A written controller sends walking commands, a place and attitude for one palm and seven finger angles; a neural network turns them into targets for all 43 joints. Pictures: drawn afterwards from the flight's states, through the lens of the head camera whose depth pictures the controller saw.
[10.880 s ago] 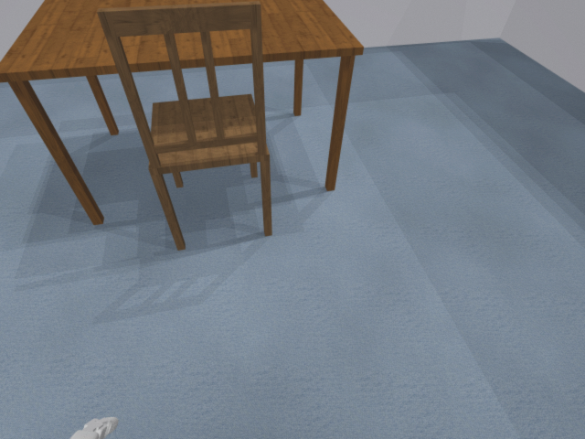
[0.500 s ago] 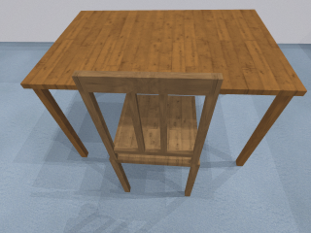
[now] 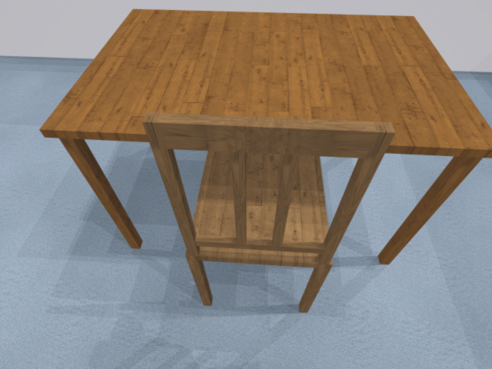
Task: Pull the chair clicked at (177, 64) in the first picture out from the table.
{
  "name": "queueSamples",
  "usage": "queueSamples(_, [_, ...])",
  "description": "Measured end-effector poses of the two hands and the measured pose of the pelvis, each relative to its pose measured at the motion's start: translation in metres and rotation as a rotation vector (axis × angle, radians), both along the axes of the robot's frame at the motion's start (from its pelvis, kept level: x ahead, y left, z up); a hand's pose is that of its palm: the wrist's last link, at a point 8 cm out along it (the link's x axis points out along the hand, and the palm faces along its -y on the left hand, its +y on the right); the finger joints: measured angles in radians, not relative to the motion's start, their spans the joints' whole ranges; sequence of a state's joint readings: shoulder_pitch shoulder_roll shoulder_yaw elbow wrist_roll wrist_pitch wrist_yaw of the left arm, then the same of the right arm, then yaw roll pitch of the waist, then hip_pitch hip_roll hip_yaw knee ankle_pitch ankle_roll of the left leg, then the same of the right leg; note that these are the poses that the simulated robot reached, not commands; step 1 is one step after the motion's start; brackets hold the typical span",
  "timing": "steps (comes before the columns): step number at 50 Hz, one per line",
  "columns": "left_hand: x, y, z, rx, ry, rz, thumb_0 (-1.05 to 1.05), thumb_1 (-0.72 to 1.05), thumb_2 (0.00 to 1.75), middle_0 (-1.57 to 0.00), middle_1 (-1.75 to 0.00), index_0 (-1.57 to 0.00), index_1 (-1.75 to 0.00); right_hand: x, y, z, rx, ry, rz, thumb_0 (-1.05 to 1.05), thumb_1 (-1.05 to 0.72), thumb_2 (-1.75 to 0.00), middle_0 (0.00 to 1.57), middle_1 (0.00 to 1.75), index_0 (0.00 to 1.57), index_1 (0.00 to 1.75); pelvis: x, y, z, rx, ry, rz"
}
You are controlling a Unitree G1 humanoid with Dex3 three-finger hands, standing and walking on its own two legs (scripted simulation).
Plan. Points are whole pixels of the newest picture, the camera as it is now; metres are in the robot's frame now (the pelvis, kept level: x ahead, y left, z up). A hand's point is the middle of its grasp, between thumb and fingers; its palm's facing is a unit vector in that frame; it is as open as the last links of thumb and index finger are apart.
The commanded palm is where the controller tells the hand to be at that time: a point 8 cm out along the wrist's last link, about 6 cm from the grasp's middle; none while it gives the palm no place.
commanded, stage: look again from close up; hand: left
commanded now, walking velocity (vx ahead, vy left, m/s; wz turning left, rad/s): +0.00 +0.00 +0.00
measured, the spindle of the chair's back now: (240, 203) +0.45 +0.05 -0.06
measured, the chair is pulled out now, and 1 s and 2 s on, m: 0.00 0.00 0.00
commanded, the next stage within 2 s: raise the hand toward the chair's back in 0.84 s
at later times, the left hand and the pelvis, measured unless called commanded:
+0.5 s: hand out of the picture -0.03 +0.21 -0.17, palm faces +0.00 -0.97 -0.23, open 7.4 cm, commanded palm none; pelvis -0.02 +0.02 +0.00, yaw +0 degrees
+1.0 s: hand out of the picture +0.00 +0.20 -0.15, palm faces +0.11 -0.97 -0.22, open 7.3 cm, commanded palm +0.07 +0.24 -0.07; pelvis -0.03 +0.01 +0.00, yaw +0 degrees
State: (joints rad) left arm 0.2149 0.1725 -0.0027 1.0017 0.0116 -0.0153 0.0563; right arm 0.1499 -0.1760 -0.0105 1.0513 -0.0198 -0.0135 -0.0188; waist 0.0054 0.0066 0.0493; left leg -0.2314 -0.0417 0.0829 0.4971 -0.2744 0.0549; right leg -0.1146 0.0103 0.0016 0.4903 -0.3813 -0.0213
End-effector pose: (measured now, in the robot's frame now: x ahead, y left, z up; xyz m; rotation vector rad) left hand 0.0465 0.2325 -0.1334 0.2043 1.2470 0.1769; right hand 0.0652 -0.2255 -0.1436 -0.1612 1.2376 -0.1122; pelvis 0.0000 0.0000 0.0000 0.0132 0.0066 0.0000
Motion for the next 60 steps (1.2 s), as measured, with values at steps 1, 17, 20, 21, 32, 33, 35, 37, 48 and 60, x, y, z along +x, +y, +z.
queueSamples(1, [0.0, 0.002, 0.0, -0.002, -0.002, -0.001, 0.0, 0.91, 0.9, -0.2, -0.3, -0.2, -0.3, -0.001, 0.001, 0.001, -0.002, 0.0, 0.0, 0.01, -0.91, -0.9, 0.2, 0.3, 0.2, 0.3, 0.0, 0.002, 0.0, 0.0, -0.001, 0.0])
queueSamples(17, [-0.053, 0.023, -0.001, -0.009, 0.113, 0.007, 0.0, 0.91, 0.9, -0.2, -0.3, -0.2, -0.3, -0.053, 0.013, 0.003, -0.014, 0.103, -0.02, 0.01, -0.91, -0.9, 0.2, 0.3, 0.2, 0.3, -0.016, 0.019, 0.004, 0.001, -0.008, -0.002])
queueSamples(20, [-0.065, 0.023, -0.002, -0.013, 0.14, 0.011, 0.0, 0.91, 0.9, -0.2, -0.3, -0.2, -0.3, -0.063, 0.014, 0.003, -0.014, 0.124, -0.024, 0.01, -0.91, -0.9, 0.2, 0.3, 0.2, 0.3, -0.018, 0.021, 0.005, 0.001, -0.009, -0.002])
queueSamples(21, [-0.068, 0.023, -0.002, -0.014, 0.148, 0.013, 0.0, 0.91, 0.9, -0.2, -0.3, -0.2, -0.3, -0.066, 0.015, 0.003, -0.013, 0.13, -0.025, 0.01, -0.91, -0.9, 0.2, 0.3, 0.2, 0.3, -0.019, 0.021, 0.005, 0.001, -0.01, -0.002])
queueSamples(32, [-0.09, 0.015, -0.004, -0.038, 0.191, 0.018, 0.0, 0.91, 0.9, -0.2, -0.3, -0.2, -0.3, -0.082, 0.02, 0.002, -0.002, 0.162, -0.031, 0.01, -0.91, -0.9, 0.2, 0.3, 0.2, 0.3, -0.026, 0.022, 0.005, 0.001, -0.005, -0.003])
queueSamples(33, [-0.091, 0.014, -0.004, -0.04, 0.192, 0.018, 0.0, 0.91, 0.9, -0.2, -0.3, -0.2, -0.3, -0.082, 0.021, 0.002, 0.0, 0.162, -0.032, 0.01, -0.91, -0.9, 0.2, 0.3, 0.2, 0.3, -0.026, 0.022, 0.005, 0.001, -0.004, -0.003])
queueSamples(35, [-0.091, 0.012, -0.004, -0.044, 0.192, 0.018, 0.0, 0.91, 0.9, -0.2, -0.3, -0.2, -0.3, -0.082, 0.022, 0.002, 0.002, 0.161, -0.032, 0.01, -0.91, -0.9, 0.2, 0.3, 0.2, 0.3, -0.027, 0.021, 0.005, 0.001, -0.003, -0.004])
queueSamples(37, [-0.091, 0.01, -0.004, -0.047, 0.19, 0.018, 0.0, 0.91, 0.9, -0.2, -0.3, -0.2, -0.3, -0.082, 0.022, 0.001, 0.004, 0.159, -0.033, 0.01, -0.91, -0.9, 0.2, 0.3, 0.2, 0.3, -0.027, 0.021, 0.005, 0.001, -0.003, -0.004])
queueSamples(48, [-0.083, 0.004, -0.005, -0.043, 0.163, 0.012, 0.0, 0.91, 0.9, -0.2, -0.3, -0.2, -0.3, -0.082, 0.019, 0.0, 0.004, 0.147, -0.037, 0.01, -0.92, -0.9, 0.2, 0.3, 0.2, 0.3, -0.027, 0.017, 0.004, -0.003, -0.006, -0.003])
queueSamples(60, [0.103, 0.004, 0.134, -0.079, -1.105, -0.045, 0.01, 0.8, 0.85, -0.19, -0.28, -0.18, -0.28, 0.017, -0.03, 0.035, -0.086, -0.507, 0.034, 0.01, -0.91, -0.9, 0.2, 0.3, 0.2, 0.3, -0.053, -0.006, -0.025, -0.006, 0.101, 0.033])
